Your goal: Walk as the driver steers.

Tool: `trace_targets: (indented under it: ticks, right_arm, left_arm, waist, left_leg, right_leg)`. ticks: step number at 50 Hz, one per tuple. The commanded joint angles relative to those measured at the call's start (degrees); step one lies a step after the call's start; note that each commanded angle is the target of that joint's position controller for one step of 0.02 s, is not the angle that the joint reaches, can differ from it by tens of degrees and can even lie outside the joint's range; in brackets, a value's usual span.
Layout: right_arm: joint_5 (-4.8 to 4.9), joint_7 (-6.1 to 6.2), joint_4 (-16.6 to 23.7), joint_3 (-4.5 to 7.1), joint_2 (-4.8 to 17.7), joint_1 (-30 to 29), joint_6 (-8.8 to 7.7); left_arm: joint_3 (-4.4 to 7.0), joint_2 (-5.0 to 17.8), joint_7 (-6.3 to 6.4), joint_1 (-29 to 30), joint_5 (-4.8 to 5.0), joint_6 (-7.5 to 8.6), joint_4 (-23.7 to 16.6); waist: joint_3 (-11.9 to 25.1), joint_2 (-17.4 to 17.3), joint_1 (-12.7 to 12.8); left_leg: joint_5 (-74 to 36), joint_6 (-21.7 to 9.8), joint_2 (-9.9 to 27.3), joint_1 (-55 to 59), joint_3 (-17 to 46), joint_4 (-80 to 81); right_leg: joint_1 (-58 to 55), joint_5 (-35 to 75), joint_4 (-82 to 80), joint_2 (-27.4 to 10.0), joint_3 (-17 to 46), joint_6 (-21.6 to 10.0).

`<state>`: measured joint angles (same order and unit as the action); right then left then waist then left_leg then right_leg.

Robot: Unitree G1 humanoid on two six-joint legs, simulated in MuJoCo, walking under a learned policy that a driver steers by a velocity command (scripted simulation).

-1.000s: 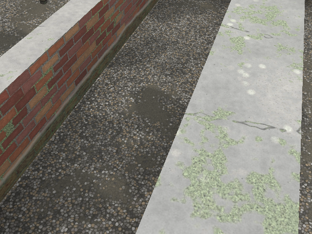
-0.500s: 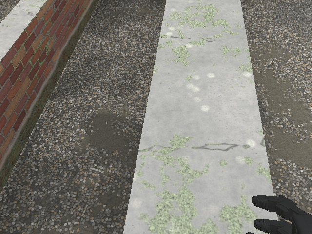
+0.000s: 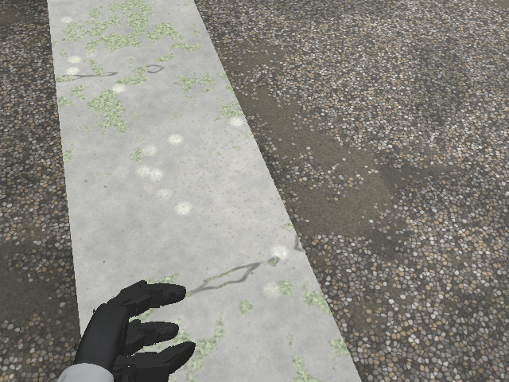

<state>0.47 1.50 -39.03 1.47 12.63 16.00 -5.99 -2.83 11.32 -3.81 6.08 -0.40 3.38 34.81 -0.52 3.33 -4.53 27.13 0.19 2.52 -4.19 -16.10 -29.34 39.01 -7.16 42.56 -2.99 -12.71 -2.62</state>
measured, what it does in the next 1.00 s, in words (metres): walks ahead: right foot, then left foot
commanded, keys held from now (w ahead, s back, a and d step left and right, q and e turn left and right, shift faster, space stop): no key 0.56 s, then w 0.44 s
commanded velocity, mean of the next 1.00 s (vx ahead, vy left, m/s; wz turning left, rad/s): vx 0.16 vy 0.00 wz -0.12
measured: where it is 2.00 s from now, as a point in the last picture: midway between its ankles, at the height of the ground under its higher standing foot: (214, 293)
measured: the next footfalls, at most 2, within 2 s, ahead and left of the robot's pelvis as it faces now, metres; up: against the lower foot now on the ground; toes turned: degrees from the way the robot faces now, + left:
right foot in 0.04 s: +0.20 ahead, -0.06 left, +0.00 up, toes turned -13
left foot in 0.40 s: +0.13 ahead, +0.08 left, +0.00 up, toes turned +7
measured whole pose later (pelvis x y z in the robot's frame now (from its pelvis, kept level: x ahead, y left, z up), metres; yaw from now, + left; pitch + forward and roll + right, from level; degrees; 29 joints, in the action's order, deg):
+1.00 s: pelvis +0.23 +0.00 -0.01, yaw -6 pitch +2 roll +0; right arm 1.4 -3.2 -50.7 1.7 13.7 22.9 -6.4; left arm -1.2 11.9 -8.3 -10.2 0.9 4.3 44.5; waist 1.6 -0.9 -0.3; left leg 30.4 -2.5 1.1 -4.2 -13.7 -34.4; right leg 25.1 -16.2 37.0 -0.9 -11.6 -3.7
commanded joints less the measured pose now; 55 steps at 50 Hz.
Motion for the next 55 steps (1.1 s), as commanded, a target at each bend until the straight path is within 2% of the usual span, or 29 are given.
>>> trace_targets:
  ticks: [1, 2, 3, 4, 5, 7, 9, 11, 15, 19, 20, 21, 22, 23, 24, 25, 28, 31, 35, 38, 42, 46, 48, 49, 50, 51, 52, 53, 55]
  right_arm:
    - [-2.52, -0.36, 5.6, 1.2, 6.8, -10.1, -0.58]
    - [-1.91, -0.72, 6.5, 0.96, 3.4, -6.6, 0.6]
    - [0.43, -0.13, 5.2, 1.31, 2.4, -2.7, 1.06]
    - [0.3, 0.16, 6.4, 1.07, 4.2, 0.5, 1.98]
    - [-0.87, 0.31, 5.4, 1.26, 7.0, 1.5, 2.56]
    - [-1.89, 1.07, 2.1, 1.2, 7.0, 0.6, 3.1]
    - [-3.36, 1.38, 2.7, 0.38, 5.1, -3.8, 3.27]
    - [-3.55, 1.92, 2.7, -0.62, 1.8, -5.0, 2.46]
    - [-2.22, 2.6, 2.9, -1.32, 0.6, -8.7, 1.16]
    - [0.47, -0.02, -0.6, -1.78, -1.2, -2.5, 1.41]
    - [0.84, -1.14, -1.7, -2.09, -1.7, -1.9, 1.33]
    - [1.08, -1.8, -1.2, -2.17, -0.3, -3.4, 0.92]
    - [0.88, -2.53, 0.9, -2.1, 0.7, -10.4, 0.71]
    - [0.53, -3.16, 1.1, -2.08, -0.4, -12.5, 0.4]
    - [0.9, -3.37, 0.6, -1.53, 0.9, -11.4, 0.12]
    - [0.81, -3.27, -0.2, -1.36, 0.6, -11.3, -0.14]
    - [0.66, -2.36, 0.1, -0.84, 1.5, -8.4, 0.12]
    - [1.26, -2.66, -1.3, -0.94, 1.2, -6.3, -0.07]
    - [2.04, -4.61, -3.1, 0.63, 5.2, -3.6, 0.32]
    - [2.65, -6.05, -5.7, 1.23, 6.6, 1.0, 0.33]
    - [2.32, -6.81, -8.4, 1.04, 5.6, 2.7, -0.86]
    - [1.53, -5.51, -7.5, 1.62, 6.7, 0.2, -2.05]
    - [1.34, -4.52, -6.0, 1.58, 7.5, -2.7, -1.68]
    - [0.49, -3.91, -5.3, 1.13, 6.7, -4.1, -1.73]
    - [0.27, -3.77, -4.0, 0.32, 4.8, -7.1, -1.77]
    - [3.42, -4.43, -3.5, 0.4, 2.9, -2.4, -1.32]
    - [4.08, -5.33, -6.0, 1.95, 8.9, -0.7, -0.47]
    - [3.64, -5.95, -5.4, 2.26, 11.3, -4.0, -0.26]
    - [1.22, -6.34, -6.2, 0.11, 4.8, -6.4, 1.28]
  left_arm:
    - [3.4, 8.8, 0.2, -18.0, -0.4, 2.68, 1.6]
    - [4.96, 14.9, 0.8, -18.5, 3.13, 3.25, 0.8]
    - [3.86, 13.9, -1.64, -16.6, 3.76, 2.89, -5.7]
    - [1.72, 8.0, -3.36, -15.1, 2.65, 1.94, -6.5]
    - [1.1, 5.6, -2.95, -11.1, 1.27, 1.18, -5.8]
    - [0.02, -0.2, -1.38, -11.8, 1.5, 1.42, -2.2]
    - [-0.34, 0.0, 0.56, -11.4, 0.41, 2.02, -1.9]
    - [0.23, 1.2, 1.95, -8.5, -0.58, 2.72, -2.5]
    - [0.28, 1.2, 2.2, -8.7, 0.26, 3.12, -2.3]
    - [0.08, 1.2, 2.49, -9.8, 1.34, 2.39, -1.3]
    - [0.08, 0.8, 2.5, -12.7, 0.49, 2.15, -0.5]
    - [-0.22, -0.7, 2.6, -17.4, -0.47, 1.92, 0.4]
    - [0.57, 1.3, 1.66, -21.3, -1.61, 2.7, 0.8]
    - [0.86, 1.3, 1.68, -20.5, -0.72, 3.29, 2.5]
    - [0.76, 1.4, 1.74, -17.3, 0.76, 3.77, 1.6]
    - [0.6, 0.8, 1.86, -16.7, 1.09, 3.78, 2.0]
    - [1.36, 1.9, 1.76, -17.0, 1.22, 3.44, 2.8]
    - [1.48, 1.7, 0.82, -18.7, 1.79, 3.01, 5.3]
    - [2.31, 3.2, -1.98, -16.9, 2.96, 2.32, 6.8]
    - [2.78, 4.7, -3.65, -13.6, 4.28, 1.25, 7.3]
    - [2.29, 3.6, -4.62, -12.8, 3.83, 0.32, 8.0]
    - [1.36, 1.4, -4.88, -10.8, 1.49, 0.29, 6.2]
    - [2.11, 2.2, -4.94, -18.5, 1.0, 0.77, 7.8]
    - [3.3, 4.6, -4.4, -24.5, 0.81, 1.7, 9.3]
    - [5.12, 10.1, -3.25, -31.9, 1.14, 2.95, 10.0]
    - [6.15, 15.6, -3.3, -33.5, 3.59, 3.88, 7.9]
    - [6.37, 14.1, -4.43, -36.3, 6.09, 4.32, 6.8]
    - [5.48, 10.1, -4.48, -34.6, 5.05, 5.12, 6.5]
    - [5.46, 7.6, -3.18, -29.5, 4.85, 7.18, 6.2]
  waist:
    - [12.6, -5.6, 13.2]
    - [21.3, 6.4, 9.8]
    - [24.8, 4.2, 8.5]
    - [26.7, 5.3, 8.3]
    - [26.6, 8.9, 6.9]
    - [18.6, 2.5, 5.1]
    - [12.8, 1.3, 5.0]
    - [13.3, 1.4, 3.0]
    - [11.2, -0.2, 3.3]
    - [7.7, -0.4, 3.7]
    - [6.2, -2.6, 5.5]
    - [7.9, -7.5, 9.6]
    - [3.7, -12.6, 12.2]
    - [1.1, -13.1, 11.2]
    - [0.5, -12.6, 8.8]
    - [0.4, -11.0, 8.5]
    - [2.8, -6.4, 7.0]
    - [0.9, -4.9, 6.8]
    - [-2.6, -5.5, 5.7]
    - [-4.7, -6.3, 3.3]
    - [-4.2, -3.9, 3.6]
    - [-1.5, -4.6, 4.7]
    - [1.6, -7.8, 9.0]
    - [5.0, -7.5, 12.6]
    - [10.6, -1.5, 17.0]
    - [15.5, 7.0, 12.2]
    - [15.7, 5.2, 16.0]
    - [8.4, 2.9, 14.7]
    - [-1.7, -3.3, 9.7]
  left_leg:
    - [-36.0, -3.0, 5.0, -9.1, 1.8, -19.6]
    - [21.1, -1.4, -0.3, -21.7, 0.9, -41.9]
    - [27.3, 0.1, -1.7, -33.4, 5.1, -61.4]
    - [18.9, 2.2, -2.2, -40.6, 5.9, -59.8]
    - [16.2, 2.4, 0.1, -42.2, 5.6, -59.2]
    - [10.7, 1.4, 5.0, -34.5, 8.5, -54.7]
    - [7.3, -0.6, 4.4, -23.3, 8.7, -48.5]
    - [3.8, -3.0, 3.1, -18.6, 7.4, -44.9]
    - [0.5, -5.0, 2.5, -16.3, 5.6, -31.9]
    - [-5.7, -5.2, -0.1, -7.9, 4.5, -8.4]
    - [-10.7, -4.0, 2.1, -7.8, 7.3, 0.3]
    - [-15.9, -1.8, 10.5, -7.3, 16.7, 6.2]
    - [-15.5, -2.6, 12.8, -13.1, 20.9, 9.0]
    - [-10.4, -2.2, 10.6, -15.5, 18.8, 9.6]
    - [-8.9, -1.9, 9.3, -14.9, 16.9, 10.2]
    - [-10.1, -2.0, 8.9, -13.5, 15.6, 10.3]
    - [-13.6, -3.9, 9.6, -9.7, 15.2, 10.3]
    - [2.7, -5.3, 8.9, -11.7, 16.1, 14.6]
    - [12.4, -9.0, 13.2, -4.2, 22.1, 17.5]
    - [12.3, -12.9, 17.8, 1.5, 26.9, 20.1]
    - [1.3, -13.6, 15.7, 7.1, 23.9, 19.6]
    - [-21.2, -9.7, 9.2, -4.4, 11.4, 12.7]
    - [-30.6, -7.0, 6.9, -12.7, 6.8, 3.0]
    - [-32.9, -4.8, 4.4, -17.1, 3.8, -6.1]
    - [-18.7, -3.0, 0.6, -24.6, 0.5, -21.7]
    - [18.1, -2.2, -6.0, -40.8, 1.7, -41.8]
    - [11.3, -2.4, -2.9, -49.5, 9.6, -50.3]
    - [6.4, -1.9, 0.8, -54.8, 9.8, -55.4]
    - [-2.4, -2.2, 5.4, -53.1, 10.9, -57.6]
  right_leg:
    - [-30.5, 7.2, -11.6, 3.1, 1.6, -4.7]
    - [-46.9, 22.5, -4.5, -10.9, 14.8, -2.3]
    - [-51.7, 56.3, -0.8, -21.4, 31.1, -6.4]
    - [-52.1, 67.4, -12.4, -23.9, 36.0, -11.3]
    - [-51.6, 46.9, -15.9, -19.5, 31.7, -16.8]
    - [-34.1, 16.9, -18.3, -16.8, 28.0, -17.5]
    - [-16.5, 12.4, -21.2, -12.9, 21.5, -12.9]
    - [-12.8, 9.9, -22.0, -10.3, 18.7, -11.5]
    - [-13.6, 0.8, -23.0, -8.6, 17.2, -9.9]
    - [-13.5, -11.8, -22.6, -7.0, 17.0, -7.2]
    - [-15.0, -12.9, -20.6, -5.2, 16.2, -5.2]
    - [-16.9, -13.5, -15.4, -2.8, 14.1, -4.7]
    - [-17.6, -10.0, -19.2, 0.1, 11.1, -4.1]
    - [-20.5, -5.4, -19.8, -0.4, 11.2, -3.7]
    - [-21.3, -3.7, -18.6, -0.5, 11.8, -3.8]
    - [-21.2, -2.9, -18.5, -0.5, 11.7, -3.7]
    - [-20.6, -3.5, -16.9, 0.1, 10.5, -3.2]
    - [-21.7, -8.9, -17.7, 1.1, 9.9, -4.3]
    - [-8.3, -16.6, -7.8, 4.5, 4.1, -5.2]
    - [2.9, -21.3, 5.1, 1.3, 3.2, -4.5]
    - [10.7, -19.4, 13.4, -1.1, 3.2, -2.1]
    - [-9.8, -12.6, 2.4, 4.3, -1.1, -0.1]
    - [-27.4, -3.8, -4.8, 5.8, -1.1, -1.1]
    - [-37.7, -1.3, -8.3, 5.1, 0.0, -1.1]
    - [-48.2, -13.2, -15.3, -4.3, 10.0, -0.8]
    - [-59.1, -20.5, -25.1, -24.1, 45.2, -4.3]
    - [-59.1, -24.6, -30.3, -25.4, 55.2, -12.7]
    - [-55.0, -23.1, -29.0, -22.1, 47.3, -12.6]
    - [-35.9, -9.9, -28.1, -19.0, 34.5, -9.6]
Keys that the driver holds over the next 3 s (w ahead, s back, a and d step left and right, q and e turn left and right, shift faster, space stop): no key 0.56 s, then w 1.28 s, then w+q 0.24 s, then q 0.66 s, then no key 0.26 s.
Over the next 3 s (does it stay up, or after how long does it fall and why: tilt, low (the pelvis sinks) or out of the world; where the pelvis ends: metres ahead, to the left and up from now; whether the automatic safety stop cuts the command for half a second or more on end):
stays up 0.97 0.11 0.00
